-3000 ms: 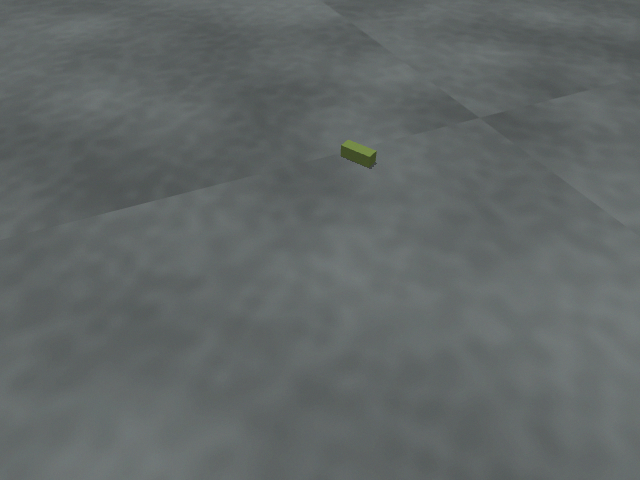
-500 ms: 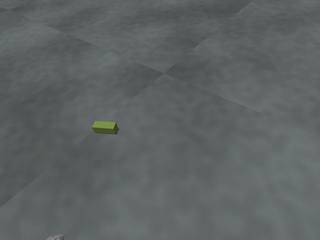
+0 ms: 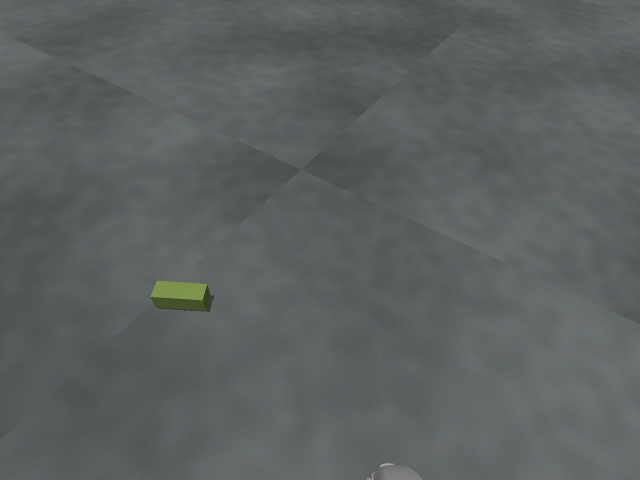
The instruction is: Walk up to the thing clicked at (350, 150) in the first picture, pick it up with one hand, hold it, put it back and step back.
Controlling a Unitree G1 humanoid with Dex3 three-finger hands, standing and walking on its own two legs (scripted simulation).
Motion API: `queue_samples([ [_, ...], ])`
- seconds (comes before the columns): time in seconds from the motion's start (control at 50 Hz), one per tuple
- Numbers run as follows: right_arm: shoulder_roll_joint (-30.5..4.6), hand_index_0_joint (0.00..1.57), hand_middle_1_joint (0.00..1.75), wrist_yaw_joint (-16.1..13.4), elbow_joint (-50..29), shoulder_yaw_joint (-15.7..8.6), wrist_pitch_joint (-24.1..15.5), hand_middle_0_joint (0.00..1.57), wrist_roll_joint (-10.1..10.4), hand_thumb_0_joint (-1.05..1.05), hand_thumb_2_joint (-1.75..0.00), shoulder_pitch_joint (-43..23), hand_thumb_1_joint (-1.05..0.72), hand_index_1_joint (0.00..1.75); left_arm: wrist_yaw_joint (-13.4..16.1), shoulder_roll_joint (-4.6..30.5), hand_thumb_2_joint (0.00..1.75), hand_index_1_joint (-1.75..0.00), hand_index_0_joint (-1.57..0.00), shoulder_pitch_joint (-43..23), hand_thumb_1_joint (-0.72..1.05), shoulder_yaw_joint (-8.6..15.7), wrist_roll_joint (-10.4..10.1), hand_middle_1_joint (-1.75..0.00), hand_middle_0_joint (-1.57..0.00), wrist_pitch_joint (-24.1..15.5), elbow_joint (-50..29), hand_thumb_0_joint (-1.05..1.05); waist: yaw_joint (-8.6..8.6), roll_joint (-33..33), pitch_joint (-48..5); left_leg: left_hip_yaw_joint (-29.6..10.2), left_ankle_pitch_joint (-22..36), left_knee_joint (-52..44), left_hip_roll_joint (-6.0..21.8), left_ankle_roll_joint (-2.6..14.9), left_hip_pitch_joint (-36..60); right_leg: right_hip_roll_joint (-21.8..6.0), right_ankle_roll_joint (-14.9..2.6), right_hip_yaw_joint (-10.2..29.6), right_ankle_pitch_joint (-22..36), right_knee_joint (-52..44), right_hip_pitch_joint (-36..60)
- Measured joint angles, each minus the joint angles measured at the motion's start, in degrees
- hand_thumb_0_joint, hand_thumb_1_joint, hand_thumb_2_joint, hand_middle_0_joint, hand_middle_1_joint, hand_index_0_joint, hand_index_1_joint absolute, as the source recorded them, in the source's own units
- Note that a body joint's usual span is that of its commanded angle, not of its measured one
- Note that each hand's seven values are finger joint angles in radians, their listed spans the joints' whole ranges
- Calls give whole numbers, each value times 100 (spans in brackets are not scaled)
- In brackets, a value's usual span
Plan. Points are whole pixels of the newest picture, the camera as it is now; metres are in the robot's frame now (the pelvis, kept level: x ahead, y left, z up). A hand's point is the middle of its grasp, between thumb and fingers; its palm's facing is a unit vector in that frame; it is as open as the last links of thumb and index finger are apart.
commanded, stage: walk up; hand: left
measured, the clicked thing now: (181, 295) +0.85 +0.46 -0.74
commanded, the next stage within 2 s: none
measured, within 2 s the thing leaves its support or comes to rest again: neither
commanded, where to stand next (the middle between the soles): +0.46 +0.23 m, yaw -4 degrees
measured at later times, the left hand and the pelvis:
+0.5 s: hand (89, 399) +0.27 +0.33 -0.11, palm faces -0.03 -0.88 -0.47, open 7.4 cm; pelvis +0.16 +0.07 +0.00, yaw -3 degrees
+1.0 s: hand (29, 344) +0.37 +0.48 -0.15, palm faces -0.12 -0.90 -0.41, open 7.4 cm; pelvis +0.30 +0.20 -0.01, yaw -3 degrees
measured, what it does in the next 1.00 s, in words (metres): walks ahead: right foot, then left foot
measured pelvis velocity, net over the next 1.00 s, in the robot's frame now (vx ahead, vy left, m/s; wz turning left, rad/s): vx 0.30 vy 0.20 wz -0.05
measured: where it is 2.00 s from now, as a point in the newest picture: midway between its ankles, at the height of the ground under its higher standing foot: (222, 427)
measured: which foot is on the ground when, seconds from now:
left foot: down 0.00-0.34, up 0.36-0.70, down 0.72-1.00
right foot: up 0.00-0.28, down 0.30-0.76, up 0.78-1.00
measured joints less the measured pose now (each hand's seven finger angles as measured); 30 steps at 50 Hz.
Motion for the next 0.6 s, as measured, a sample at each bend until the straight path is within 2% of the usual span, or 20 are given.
queue_samples([
  [0.12, -54, 20, 30, -58, 103, -20, 8, 20, -75, 1, -90, 471, -90, 30, -57, -155, 90, -30, -20, -96, 90, 10, 34, -30, -20, 146, 11, 1, -125, 65, -66, 289, -62, -719, -407, 202, 735, -4, 176, -126, 454, -1202, -133],
  [0.22, -111, 20, 30, -94, 79, -83, 91, 20, -129, 1, -90, 667, -90, 30, -57, -316, 90, -30, -20, -229, 90, -18, 50, -30, -20, 233, 31, 1, -244, 275, -29, 440, -360, -831, -639, 288, 1087, 38, 124, -354, 549, -2144, 191],
  [0.28, -91, 20, 30, -116, 51, -92, 168, 20, -166, 1, -90, 717, -90, 30, -31, -387, 90, -30, -20, -351, 90, -18, 38, -30, -20, 198, -52, 1, -271, 390, 33, 495, -713, -565, -699, 298, 1174, 81, 44, -572, 525, -2794, 629],
  [0.3, -82, 20, 30, -121, 38, -86, 194, 20, -167, 1, -90, 730, -90, 30, -15, -403, 90, -30, -20, -393, 90, -11, 39, -30, -20, 159, -100, 1, -263, 444, 56, 498, -905, -328, -669, 283, 1145, 133, -17, -624, 718, -3037, 808],
  [0.32, -89, 20, 30, -131, 57, -87, 227, 20, -159, 1, -90, 694, -90, 30, 15, -464, 90, -30, -20, -477, 90, 1, 48, -30, -20, 111, -133, 1, -241, 607, 143, 455, -1104, 72, -516, 205, 1065, 244, -71, -698, 791, -3068, 915],
  [0.34, -56, 20, 30, -145, 82, -75, 266, 20, -148, 1, -90, 644, -90, 30, 39, -492, 90, -30, -20, -538, 90, 6, 64, -30, -20, 59, -210, 1, -214, 718, 209, 299, -1151, 727, -387, -5, 841, 321, -102, -776, 707, -3019, 979],
  [0.36, 0, 20, 30, -147, 84, -37, 312, 20, -140, 1, -90, 611, -90, 30, 65, -482, 90, -30, -20, -566, 90, 0, 73, -30, -21, 14, -305, 1, -146, 722, 210, 30, -1306, 1499, -393, -234, 509, 329, -125, -798, 589, -2931, 992],
  [0.4, 58, 20, 30, -127, 87, 63, 375, 20, -147, 1, -90, 533, -90, 30, 130, -467, 90, -30, -21, -556, 90, -7, 53, -30, -21, -20, -415, 1, 31, 613, 135, -397, -1539, 2805, -461, -485, -143, 253, -191, -723, 406, -2846, 1056],
  [0.44, -11, 20, 30, -94, 90, 90, 365, 20, -115, 1, -90, 426, -90, 30, 175, -517, 90, -30, -21, -495, 90, -26, 27, -30, -21, -27, -415, 0, 129, 608, 75, -792, -1324, 3473, -362, -513, -642, 179, -146, -680, 375, -3017, 1291],
  [0.52, -303, 20, 30, -35, -14, 8, 318, 20, -43, 1, -90, 209, -90, 30, 130, -587, 90, -30, -21, -217, 90, -64, 86, -30, -21, -101, -329, 0, 207, 730, -35, -1459, -635, 3318, 33, -453, -1250, 71, 83, -603, 359, -3339, 1710],
  [0.56, -420, 20, 30, -12, -54, -67, 323, 20, -35, 1, -90, 98, -90, 30, 79, -567, 90, -30, -21, -96, 90, -55, 139, -30, -21, -118, -288, 0, 208, 770, -46, -1586, -399, 2955, 240, -494, -1428, 8, 158, -590, 284, -3378, 1840],
  [0.6, -492, 20, 30, 19, -60, -130, 330, 20, -50, 1, -90, 12, -90, 30, 35, -507, 90, -30, -21, -15, 90, -29, 185, -30, -21, -125, -263, 1, 212, 775, -42, -1497, -238, 2422, 460, -535, -1514, -66, 219, -606, 183, -3372, 1931],
])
